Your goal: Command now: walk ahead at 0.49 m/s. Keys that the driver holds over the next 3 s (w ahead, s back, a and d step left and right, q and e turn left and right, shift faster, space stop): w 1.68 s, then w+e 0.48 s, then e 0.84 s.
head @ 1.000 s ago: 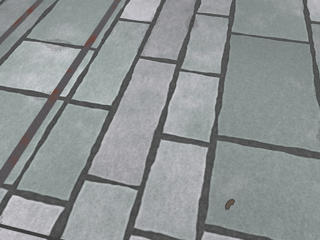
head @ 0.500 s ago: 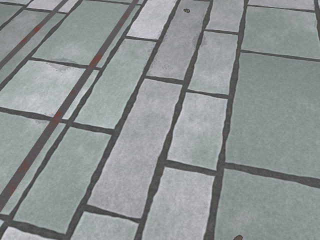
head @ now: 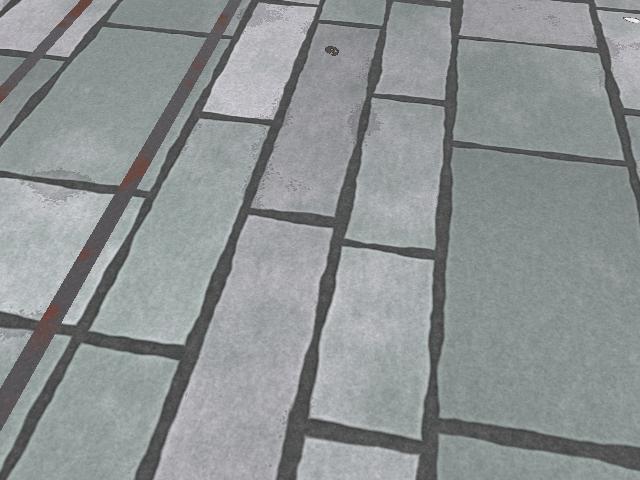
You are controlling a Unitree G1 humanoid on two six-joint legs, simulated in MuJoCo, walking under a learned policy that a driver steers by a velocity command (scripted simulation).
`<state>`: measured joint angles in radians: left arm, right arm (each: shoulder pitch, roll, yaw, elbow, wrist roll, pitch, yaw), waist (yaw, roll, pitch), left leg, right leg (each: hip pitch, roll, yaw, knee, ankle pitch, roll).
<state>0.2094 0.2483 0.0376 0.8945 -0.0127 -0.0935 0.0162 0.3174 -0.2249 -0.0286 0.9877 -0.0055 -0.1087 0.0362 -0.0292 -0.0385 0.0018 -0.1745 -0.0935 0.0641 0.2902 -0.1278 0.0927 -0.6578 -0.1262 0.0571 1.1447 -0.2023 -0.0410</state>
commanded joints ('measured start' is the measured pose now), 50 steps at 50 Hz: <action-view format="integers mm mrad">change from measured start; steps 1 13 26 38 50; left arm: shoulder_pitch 35 -192 85 248 102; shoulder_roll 46 79 109 138 99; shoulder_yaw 14 16 32 42 38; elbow -43 -137 -10 82 11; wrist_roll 13 -9 19 -3 -7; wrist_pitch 4 -29 -31 7 -16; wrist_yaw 7 -49 -42 -6 -5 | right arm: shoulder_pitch -38 95 -50 -415 -126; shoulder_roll -130 -188 -91 -73 -96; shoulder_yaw -20 -40 -29 -17 -37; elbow -53 -3 -98 -223 -124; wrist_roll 1 26 14 26 -4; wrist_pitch -18 32 30 7 -7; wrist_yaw -20 -41 -43 0 1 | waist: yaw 47 5 9 99 33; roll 77 114 -14 -22 97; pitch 55 47 2 98 -59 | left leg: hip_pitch -104 197 -519 -556 56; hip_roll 279 348 240 181 335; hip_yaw -207 -186 -119 -76 -345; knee -205 -16 757 258 -85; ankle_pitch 81 214 -8 162 83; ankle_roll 171 86 -60 -40 134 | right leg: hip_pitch -26 126 510 732 48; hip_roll -43 68 -93 -130 -16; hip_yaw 1 -69 93 17 26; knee -138 -645 -1010 -977 56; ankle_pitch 157 116 316 279 -77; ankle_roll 27 -26 -193 -146 -18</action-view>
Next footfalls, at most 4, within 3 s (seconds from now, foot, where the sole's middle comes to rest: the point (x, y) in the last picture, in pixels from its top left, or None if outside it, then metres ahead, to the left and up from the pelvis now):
0.30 right None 0.34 -0.17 -0.78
0.86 left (290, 421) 0.65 0.07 -0.78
1.44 right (381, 301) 0.97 -0.16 -0.78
1.98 left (288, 220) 1.26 0.08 -0.78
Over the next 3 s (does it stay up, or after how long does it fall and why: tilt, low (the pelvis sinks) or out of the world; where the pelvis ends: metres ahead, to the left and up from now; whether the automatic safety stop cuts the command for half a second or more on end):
stays up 1.37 -0.07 -0.01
